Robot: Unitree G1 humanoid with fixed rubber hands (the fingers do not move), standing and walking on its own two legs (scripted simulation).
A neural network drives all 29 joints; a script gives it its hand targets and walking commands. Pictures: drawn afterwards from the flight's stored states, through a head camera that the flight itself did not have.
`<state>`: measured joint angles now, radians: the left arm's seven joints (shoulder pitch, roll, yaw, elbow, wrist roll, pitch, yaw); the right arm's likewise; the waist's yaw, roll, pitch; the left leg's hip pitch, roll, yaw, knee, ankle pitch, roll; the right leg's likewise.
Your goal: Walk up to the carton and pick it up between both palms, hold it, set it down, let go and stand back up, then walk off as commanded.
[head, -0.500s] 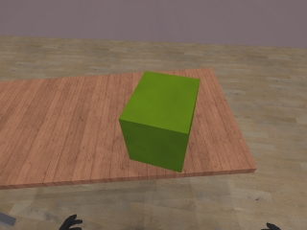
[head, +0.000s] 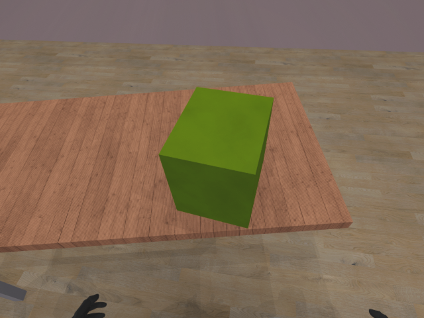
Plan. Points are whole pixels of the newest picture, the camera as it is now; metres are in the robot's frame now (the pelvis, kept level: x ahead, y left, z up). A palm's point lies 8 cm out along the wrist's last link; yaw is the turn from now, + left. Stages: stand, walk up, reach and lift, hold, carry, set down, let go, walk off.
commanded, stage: walk off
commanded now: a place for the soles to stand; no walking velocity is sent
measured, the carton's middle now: (222, 157) +0.45 +0.01 +0.00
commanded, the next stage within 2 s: none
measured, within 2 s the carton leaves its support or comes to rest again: neither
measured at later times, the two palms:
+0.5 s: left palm out of the picture +0.00 +0.24 -0.07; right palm out of the picture -0.02 -0.39 -0.15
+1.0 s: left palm out of the picture -0.15 +0.30 -0.11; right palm out of the picture -0.25 -0.32 -0.13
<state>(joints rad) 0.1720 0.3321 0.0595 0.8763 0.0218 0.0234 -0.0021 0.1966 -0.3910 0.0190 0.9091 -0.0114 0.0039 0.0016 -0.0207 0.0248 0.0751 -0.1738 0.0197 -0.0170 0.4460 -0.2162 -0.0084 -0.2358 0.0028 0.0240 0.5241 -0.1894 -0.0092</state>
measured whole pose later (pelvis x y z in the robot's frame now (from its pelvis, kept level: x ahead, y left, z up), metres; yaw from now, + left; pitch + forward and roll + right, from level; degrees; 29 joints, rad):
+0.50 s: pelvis -0.11 -0.07 -0.01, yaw -1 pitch -5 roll +6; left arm 0.15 0.36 0.06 0.87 0.02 0.02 0.03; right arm 0.15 -0.48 0.01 0.86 -0.01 0.10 -0.01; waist -0.02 0.05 0.15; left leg -0.43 -0.11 -0.03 1.19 -0.46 -0.01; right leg -0.33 0.00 0.03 0.63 -0.21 -0.08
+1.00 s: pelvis -0.27 +0.00 -0.02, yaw +0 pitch -7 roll -1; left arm 0.11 0.36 0.06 0.85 0.02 0.10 0.03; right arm 0.30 -0.42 -0.01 0.86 -0.02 0.08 0.00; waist -0.03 0.03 0.17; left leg -0.24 -0.04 -0.02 0.67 -0.32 0.05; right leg -0.58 0.16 0.14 1.13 -0.39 -0.03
